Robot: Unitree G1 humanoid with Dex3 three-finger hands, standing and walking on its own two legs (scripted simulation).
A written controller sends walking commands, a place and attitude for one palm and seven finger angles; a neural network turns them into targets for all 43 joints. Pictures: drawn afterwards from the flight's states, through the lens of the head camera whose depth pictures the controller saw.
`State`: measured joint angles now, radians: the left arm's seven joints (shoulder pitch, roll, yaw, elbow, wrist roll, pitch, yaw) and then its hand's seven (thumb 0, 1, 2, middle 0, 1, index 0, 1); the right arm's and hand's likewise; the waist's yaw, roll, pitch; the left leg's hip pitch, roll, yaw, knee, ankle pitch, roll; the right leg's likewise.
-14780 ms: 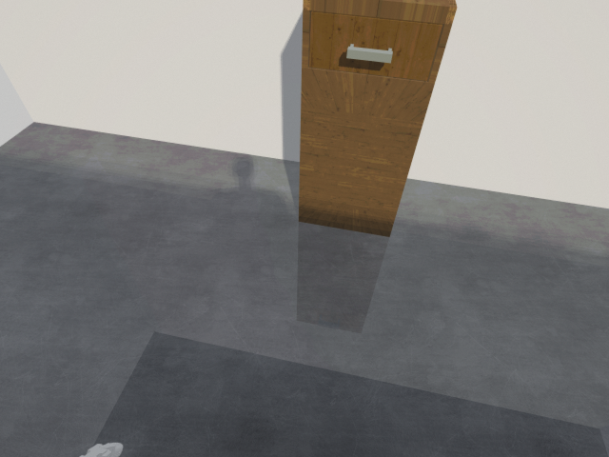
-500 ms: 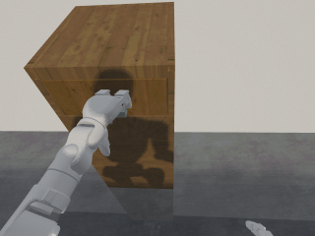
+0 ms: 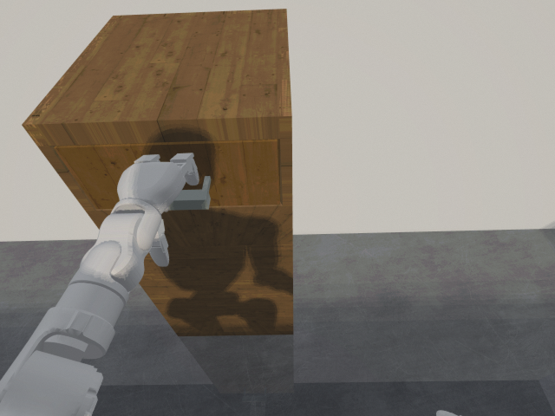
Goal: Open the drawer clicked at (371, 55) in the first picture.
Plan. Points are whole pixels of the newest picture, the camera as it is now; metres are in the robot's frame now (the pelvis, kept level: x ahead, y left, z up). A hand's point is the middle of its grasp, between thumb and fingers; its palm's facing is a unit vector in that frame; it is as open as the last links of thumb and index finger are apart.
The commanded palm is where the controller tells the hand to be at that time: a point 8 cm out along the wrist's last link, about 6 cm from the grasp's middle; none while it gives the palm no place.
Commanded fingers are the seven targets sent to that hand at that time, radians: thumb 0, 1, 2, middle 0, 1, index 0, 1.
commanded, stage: move the hooked fingers above the handle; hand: left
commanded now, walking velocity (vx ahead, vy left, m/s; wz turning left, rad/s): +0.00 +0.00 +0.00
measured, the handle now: (173, 191) +0.48 +0.21 +0.04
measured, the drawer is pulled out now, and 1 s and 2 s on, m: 0.00 0.00 0.00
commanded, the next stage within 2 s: none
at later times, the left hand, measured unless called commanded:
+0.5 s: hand (185, 204) +0.41 +0.16 +0.08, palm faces -0.07 -0.08 -0.99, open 13.8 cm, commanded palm +0.39 +0.19 +0.16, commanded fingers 0.00 -0.50 0.30 -0.30 -1.20 -0.30 -1.20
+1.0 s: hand (193, 210) +0.40 +0.15 +0.08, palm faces -0.05 -0.10 -0.99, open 13.8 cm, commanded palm +0.40 +0.20 +0.17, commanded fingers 0.00 -0.50 0.30 -0.30 -1.20 -0.30 -1.20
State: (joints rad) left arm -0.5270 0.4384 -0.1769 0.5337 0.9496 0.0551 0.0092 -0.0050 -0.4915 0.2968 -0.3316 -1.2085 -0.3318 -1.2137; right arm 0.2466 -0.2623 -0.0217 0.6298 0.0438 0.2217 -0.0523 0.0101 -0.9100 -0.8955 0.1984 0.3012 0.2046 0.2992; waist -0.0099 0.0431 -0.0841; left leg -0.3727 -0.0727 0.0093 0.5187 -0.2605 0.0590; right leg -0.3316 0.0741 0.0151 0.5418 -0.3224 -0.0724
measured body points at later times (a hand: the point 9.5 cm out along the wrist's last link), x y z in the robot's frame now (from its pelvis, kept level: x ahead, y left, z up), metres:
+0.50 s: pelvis +0.01 +0.01 +0.00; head +0.03 -0.02 +0.45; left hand +0.41 +0.17 +0.14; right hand +0.13 -0.24 -0.14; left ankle +0.00 +0.09 -0.73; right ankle -0.04 -0.07 -0.73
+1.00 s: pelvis +0.01 +0.00 +0.00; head +0.03 -0.02 +0.45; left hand +0.39 +0.15 +0.14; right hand +0.15 -0.25 -0.12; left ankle +0.00 +0.09 -0.73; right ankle -0.04 -0.07 -0.73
